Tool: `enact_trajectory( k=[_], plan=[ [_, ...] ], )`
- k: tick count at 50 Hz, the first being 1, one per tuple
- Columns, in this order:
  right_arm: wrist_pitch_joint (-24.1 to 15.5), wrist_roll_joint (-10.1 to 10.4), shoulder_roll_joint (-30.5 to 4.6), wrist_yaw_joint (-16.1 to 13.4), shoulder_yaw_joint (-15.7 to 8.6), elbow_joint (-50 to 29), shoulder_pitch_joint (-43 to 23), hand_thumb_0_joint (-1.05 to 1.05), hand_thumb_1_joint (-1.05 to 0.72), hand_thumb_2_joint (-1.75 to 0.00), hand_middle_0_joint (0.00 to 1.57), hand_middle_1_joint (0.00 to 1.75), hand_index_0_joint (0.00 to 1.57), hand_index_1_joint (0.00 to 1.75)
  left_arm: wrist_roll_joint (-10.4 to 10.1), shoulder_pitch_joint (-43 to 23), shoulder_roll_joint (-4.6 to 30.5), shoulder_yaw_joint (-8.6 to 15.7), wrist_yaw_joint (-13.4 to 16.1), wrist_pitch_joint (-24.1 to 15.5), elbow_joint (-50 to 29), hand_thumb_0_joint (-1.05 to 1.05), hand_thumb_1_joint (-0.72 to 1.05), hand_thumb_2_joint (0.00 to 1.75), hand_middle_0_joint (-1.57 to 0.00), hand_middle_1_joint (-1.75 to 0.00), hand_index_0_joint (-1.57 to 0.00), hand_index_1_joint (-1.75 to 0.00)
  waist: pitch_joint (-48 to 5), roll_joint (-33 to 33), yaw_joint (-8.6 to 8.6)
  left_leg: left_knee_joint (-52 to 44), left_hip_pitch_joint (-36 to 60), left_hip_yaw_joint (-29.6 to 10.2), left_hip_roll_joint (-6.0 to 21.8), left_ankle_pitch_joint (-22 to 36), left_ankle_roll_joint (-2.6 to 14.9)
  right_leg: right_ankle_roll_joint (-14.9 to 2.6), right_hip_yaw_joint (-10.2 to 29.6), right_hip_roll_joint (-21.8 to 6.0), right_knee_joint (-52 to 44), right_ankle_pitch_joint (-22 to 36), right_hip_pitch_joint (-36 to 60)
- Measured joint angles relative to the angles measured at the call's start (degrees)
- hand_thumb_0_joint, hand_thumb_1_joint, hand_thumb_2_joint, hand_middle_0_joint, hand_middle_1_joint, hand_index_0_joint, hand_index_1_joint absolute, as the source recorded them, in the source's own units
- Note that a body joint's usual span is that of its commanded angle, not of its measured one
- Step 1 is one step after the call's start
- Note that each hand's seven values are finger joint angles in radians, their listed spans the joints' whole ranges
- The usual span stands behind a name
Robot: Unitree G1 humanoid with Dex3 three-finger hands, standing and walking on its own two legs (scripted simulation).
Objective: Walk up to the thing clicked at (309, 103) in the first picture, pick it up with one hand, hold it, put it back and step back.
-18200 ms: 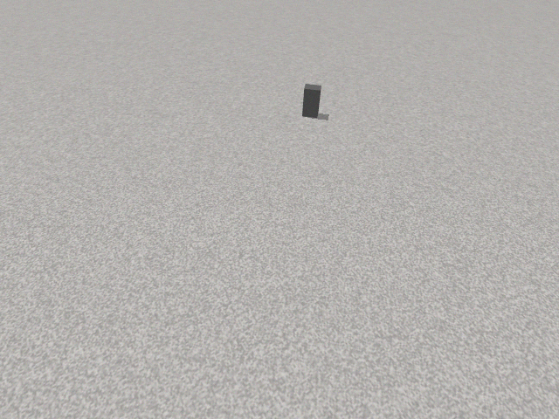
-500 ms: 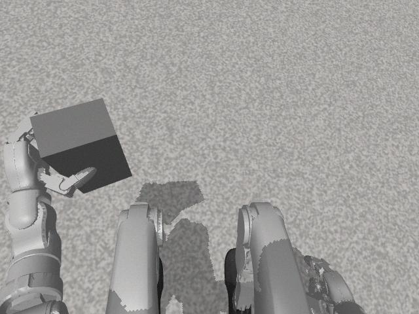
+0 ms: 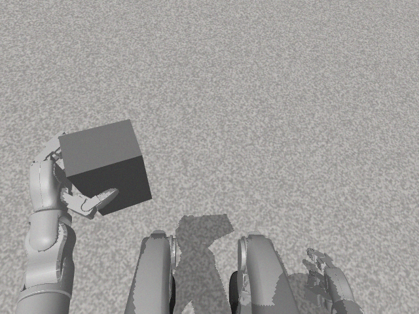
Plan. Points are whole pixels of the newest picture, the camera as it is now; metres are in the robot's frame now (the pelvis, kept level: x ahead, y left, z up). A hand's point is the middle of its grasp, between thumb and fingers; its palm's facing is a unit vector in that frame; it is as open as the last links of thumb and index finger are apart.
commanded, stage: lift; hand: left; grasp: from the side
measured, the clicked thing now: (114, 173) +0.37 +0.19 -0.02
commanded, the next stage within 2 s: hold in 1.30 s
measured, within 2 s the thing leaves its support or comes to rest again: neither
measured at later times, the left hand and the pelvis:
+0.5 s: hand (67, 134) +0.36 +0.20 +0.14, palm faces +0.20 -0.98 -0.04, open 10.7 cm; pelvis +0.03 +0.00 +0.12, yaw +2 degrees
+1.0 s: hand (63, 98) +0.37 +0.19 +0.20, palm faces +0.23 -0.97 -0.03, open 10.7 cm; pelvis +0.05 -0.01 +0.17, yaw +2 degrees
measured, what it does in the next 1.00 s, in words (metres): rises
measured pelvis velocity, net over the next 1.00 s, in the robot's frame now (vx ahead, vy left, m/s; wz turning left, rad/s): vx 0.05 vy -0.01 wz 0.04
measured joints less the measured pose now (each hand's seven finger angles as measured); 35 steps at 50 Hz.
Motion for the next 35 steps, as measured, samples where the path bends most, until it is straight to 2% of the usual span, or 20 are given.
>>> enact_trajectory(
  k=[5,13,19,25,29,35],
  plan=[
    [-0.47,0.13,0.6,-0.62,0.3,-0.05,0.88,0.01,-0.92,-0.89,0.2,0.3,0.2,0.3,0.59,2.64,-1.07,-2.53,1.21,1.6,-1.14,0.0,-0.61,1.16,-0.74,-1.1,-0.75,-1.1,-0.19,0.36,-0.01,-6.84,8.44,0.32,0.15,0.91,0.11,0.11,0.01,0.11,-6.98,1.04,8.45],
    [-1.17,-0.37,1.34,-1.24,0.85,0.14,2.94,0.01,-0.91,-0.89,0.2,0.3,0.2,0.3,1.19,2.38,-1.83,-2.66,3.11,1.26,1.46,0.0,-0.61,1.16,-0.74,-1.1,-0.75,-1.1,0.21,-0.34,-0.34,-16.42,20.22,0.61,0.2,2.97,-0.05,-0.02,-0.1,0.16,-16.5,3.06,20.2],
    [-1.37,-0.57,1.09,-0.8,0.59,0.8,3.98,0.01,-0.92,-0.89,0.2,0.3,0.2,0.3,1.87,1.32,-1.35,-3.91,2.54,0.84,4.19,0.0,-0.61,1.15,-0.74,-1.1,-0.75,-1.09,1.73,-0.28,-0.39,-22.2,27.07,0.73,0.22,4.67,-0.12,-0.04,-0.19,0.21,-22.37,4.8,27.11],
    [-1.15,-0.55,0.81,-0.36,0.48,1.1,5.38,0.01,-0.92,-0.9,0.2,0.3,0.2,0.3,1.93,3.21,-2.01,-5.42,1.96,0.89,3.84,0.0,-0.61,1.14,-0.75,-1.08,-0.76,-1.08,3.18,-0.1,-0.29,-27.5,32.77,1.23,0.25,6.29,-0.06,0.0,0.12,0.26,-27.54,6.44,32.62],
    [-1.11,-0.83,0.96,-0.4,0.76,1.38,6.22,0.01,-0.92,-0.9,0.2,0.3,0.2,0.3,1.98,3.88,-3.36,-5.67,2.96,0.64,4.42,-0.01,-0.61,1.14,-0.75,-1.08,-0.77,-1.07,3.44,-0.22,-0.11,-30.18,35.72,1.38,0.15,7.05,-0.12,-0.05,0.18,0.18,-30.0,7.07,35.47],
    [-1.07,-1.4,1.68,-0.84,1.2,1.46,6.24,0.01,-0.93,-0.9,0.2,0.3,0.2,0.3,2.91,3.6,-3.33,-6.41,3.87,0.27,4.67,-0.01,-0.61,1.14,-0.75,-1.08,-0.77,-1.07,4.43,-0.47,-0.17,-33.58,39.77,1.37,0.07,8.08,-0.3,-0.2,0.06,0.13,-33.15,7.92,39.45]
  ],
)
